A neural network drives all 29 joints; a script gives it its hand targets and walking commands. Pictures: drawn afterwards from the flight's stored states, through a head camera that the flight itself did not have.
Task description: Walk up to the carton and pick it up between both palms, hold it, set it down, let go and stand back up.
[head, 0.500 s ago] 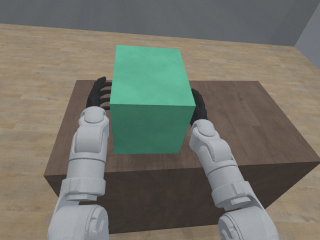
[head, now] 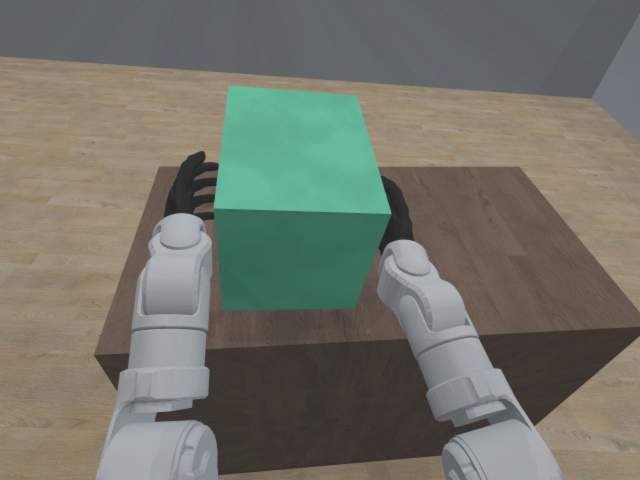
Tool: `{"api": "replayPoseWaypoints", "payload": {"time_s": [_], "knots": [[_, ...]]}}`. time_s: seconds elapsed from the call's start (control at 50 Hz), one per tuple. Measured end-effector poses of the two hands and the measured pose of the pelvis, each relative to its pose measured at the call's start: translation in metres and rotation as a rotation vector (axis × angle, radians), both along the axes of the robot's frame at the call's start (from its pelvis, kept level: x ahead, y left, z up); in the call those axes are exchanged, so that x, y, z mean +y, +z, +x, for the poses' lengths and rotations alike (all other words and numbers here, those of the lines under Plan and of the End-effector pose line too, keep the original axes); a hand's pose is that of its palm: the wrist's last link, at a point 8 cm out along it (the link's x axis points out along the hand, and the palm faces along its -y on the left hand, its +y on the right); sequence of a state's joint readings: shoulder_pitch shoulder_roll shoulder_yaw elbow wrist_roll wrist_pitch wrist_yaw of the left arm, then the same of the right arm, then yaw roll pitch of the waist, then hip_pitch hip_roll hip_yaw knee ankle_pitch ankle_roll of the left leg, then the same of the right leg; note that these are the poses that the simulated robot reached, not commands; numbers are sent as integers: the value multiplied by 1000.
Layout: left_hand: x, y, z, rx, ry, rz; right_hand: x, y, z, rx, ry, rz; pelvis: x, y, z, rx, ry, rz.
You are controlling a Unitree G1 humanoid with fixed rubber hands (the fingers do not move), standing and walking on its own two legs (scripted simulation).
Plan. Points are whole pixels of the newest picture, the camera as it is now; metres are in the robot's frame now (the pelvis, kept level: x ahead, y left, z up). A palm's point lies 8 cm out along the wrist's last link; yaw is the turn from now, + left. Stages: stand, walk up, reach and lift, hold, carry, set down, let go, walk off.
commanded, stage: hold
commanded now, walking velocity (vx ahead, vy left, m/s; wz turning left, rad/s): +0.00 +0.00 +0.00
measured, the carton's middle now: (292, 198) +0.40 +0.00 +0.18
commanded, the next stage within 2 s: none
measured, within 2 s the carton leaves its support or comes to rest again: neither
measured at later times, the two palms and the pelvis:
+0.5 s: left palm (177, 207) +0.38 +0.13 +0.19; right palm (393, 229) +0.36 -0.12 +0.16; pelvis -0.01 -0.01 +0.00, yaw +0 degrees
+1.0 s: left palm (170, 212) +0.38 +0.14 +0.18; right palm (384, 232) +0.36 -0.11 +0.15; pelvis +0.00 +0.00 +0.00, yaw +1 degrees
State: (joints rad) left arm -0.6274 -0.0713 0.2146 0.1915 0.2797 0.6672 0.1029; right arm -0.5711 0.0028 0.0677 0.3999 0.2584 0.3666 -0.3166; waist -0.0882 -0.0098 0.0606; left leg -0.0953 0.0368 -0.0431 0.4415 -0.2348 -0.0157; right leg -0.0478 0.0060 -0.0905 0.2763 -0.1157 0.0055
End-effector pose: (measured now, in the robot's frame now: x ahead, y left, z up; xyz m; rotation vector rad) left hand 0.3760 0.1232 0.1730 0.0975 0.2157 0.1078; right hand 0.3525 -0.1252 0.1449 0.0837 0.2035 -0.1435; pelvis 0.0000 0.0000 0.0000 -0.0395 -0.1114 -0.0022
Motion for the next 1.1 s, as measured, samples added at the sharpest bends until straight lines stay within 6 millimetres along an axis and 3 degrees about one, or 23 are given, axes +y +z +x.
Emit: {"api": "replayPoseWaypoints", "payload": {"time_s": [0.18,0.42,0.72,1.1], "knots": [[5,13,-9,-11,20,-9,5,13,-4,-12,11,1,-2,0,-7,-16,-5,5],[6,19,-3,-1,24,-8,6,16,3,-7,10,25,-7,0,-11,-11,5,9],[4,7,-1,3,14,-14,4,8,4,-7,9,11,-9,0,-1,-25,12,7],[13,9,1,-2,16,-8,13,7,6,-14,10,11,-3,0,5,-29,11,4]]}}
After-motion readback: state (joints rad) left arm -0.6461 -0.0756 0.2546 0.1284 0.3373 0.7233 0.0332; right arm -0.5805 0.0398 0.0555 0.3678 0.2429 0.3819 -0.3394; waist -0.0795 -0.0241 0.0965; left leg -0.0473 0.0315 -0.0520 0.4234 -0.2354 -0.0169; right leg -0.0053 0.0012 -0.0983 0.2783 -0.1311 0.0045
